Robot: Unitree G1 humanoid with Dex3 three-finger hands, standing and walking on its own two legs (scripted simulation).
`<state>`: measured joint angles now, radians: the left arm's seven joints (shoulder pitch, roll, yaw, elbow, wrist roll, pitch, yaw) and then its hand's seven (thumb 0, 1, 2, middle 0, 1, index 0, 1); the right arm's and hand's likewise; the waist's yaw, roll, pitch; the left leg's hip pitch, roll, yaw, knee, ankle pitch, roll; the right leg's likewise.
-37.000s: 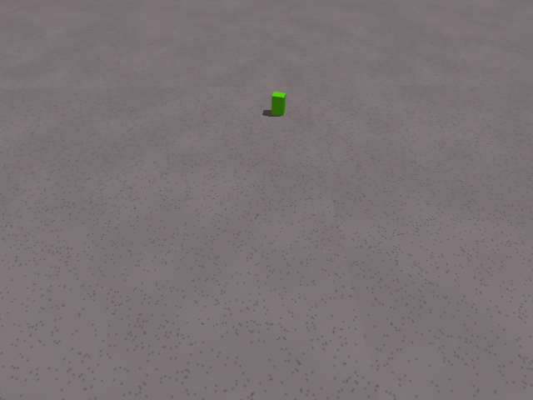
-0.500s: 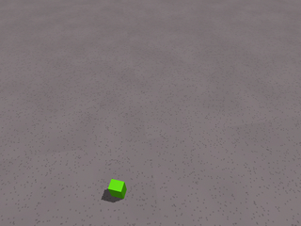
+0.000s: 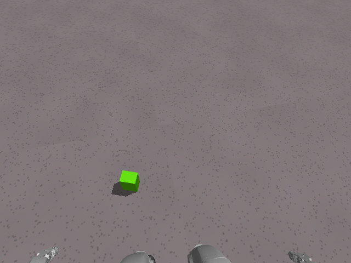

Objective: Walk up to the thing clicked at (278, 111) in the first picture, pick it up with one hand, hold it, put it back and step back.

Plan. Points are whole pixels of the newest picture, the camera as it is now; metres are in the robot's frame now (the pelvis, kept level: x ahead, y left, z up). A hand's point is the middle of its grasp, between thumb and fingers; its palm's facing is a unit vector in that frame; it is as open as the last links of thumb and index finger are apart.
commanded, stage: step back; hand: left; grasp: from the side
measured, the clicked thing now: (130, 181) +0.53 +0.20 -0.69
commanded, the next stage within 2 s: none
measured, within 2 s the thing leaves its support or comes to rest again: neither
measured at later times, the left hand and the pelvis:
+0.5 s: hand out of the picture +0.00 +0.26 -0.15, palm faces +0.03 -0.92 -0.38, open 7.4 cm; pelvis -0.14 -0.01 -0.01, yaw +3 degrees
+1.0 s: hand out of the picture -0.23 +0.21 -0.14, palm faces -0.01 -0.91 -0.41, open 7.4 cm; pelvis -0.30 -0.05 +0.00, yaw -1 degrees
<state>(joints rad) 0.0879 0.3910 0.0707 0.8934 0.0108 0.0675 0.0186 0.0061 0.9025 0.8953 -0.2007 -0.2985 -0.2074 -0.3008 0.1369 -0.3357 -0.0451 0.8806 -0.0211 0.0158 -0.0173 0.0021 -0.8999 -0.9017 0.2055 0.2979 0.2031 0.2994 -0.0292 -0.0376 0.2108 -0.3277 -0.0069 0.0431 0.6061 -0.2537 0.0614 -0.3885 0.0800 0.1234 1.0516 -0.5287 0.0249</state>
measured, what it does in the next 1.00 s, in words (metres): walks backwards: right foot, then left foot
